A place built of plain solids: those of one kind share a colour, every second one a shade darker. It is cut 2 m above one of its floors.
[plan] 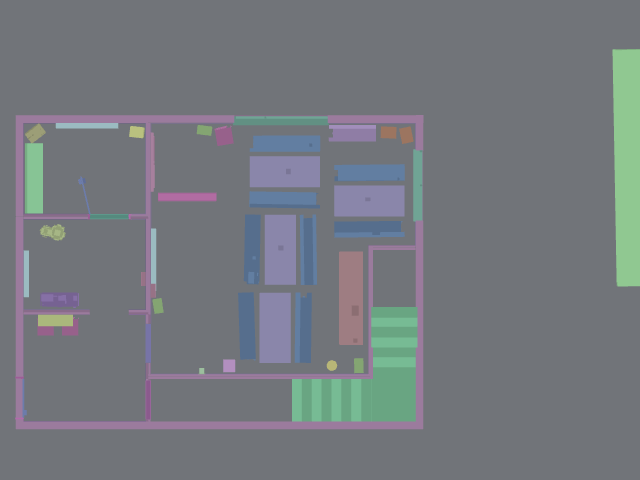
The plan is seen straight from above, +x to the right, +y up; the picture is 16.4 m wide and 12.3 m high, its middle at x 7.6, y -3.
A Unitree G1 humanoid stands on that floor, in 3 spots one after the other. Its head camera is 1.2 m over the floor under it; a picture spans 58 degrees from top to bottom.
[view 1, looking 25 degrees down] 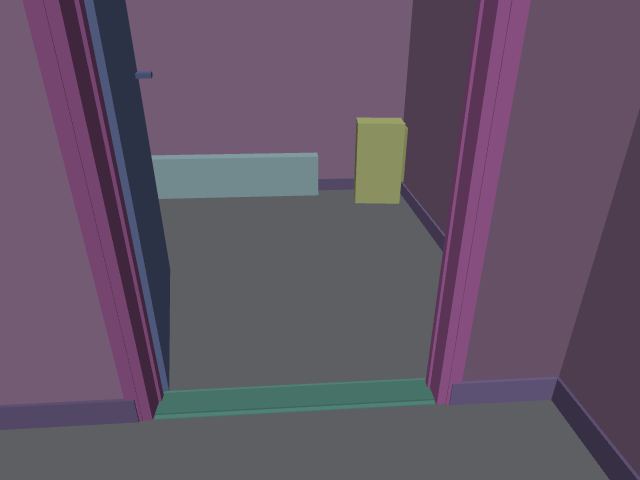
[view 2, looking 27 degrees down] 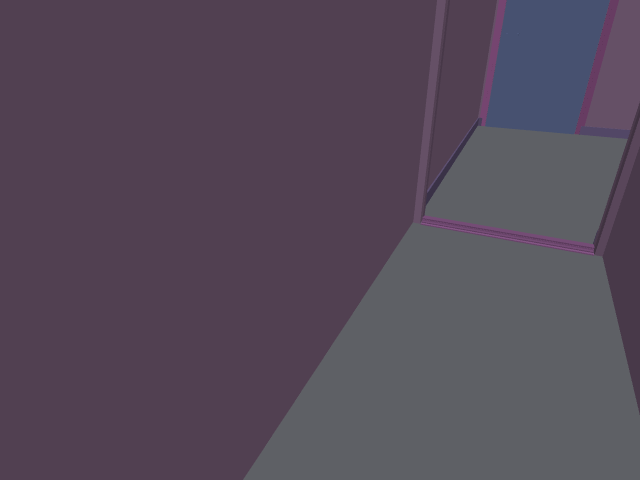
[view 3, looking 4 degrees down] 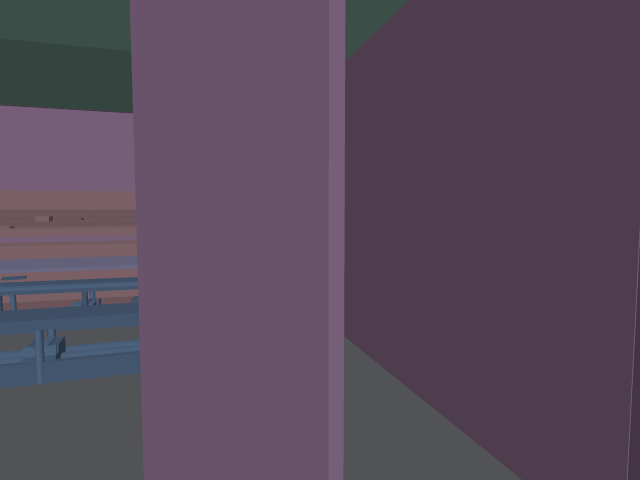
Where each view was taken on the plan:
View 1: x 2.20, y -3.60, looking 86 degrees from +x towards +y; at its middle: ground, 2.84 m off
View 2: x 5.88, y -7.11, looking -155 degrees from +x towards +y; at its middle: wall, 1.45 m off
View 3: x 2.20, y -6.25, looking -17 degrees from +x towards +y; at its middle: wall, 0.99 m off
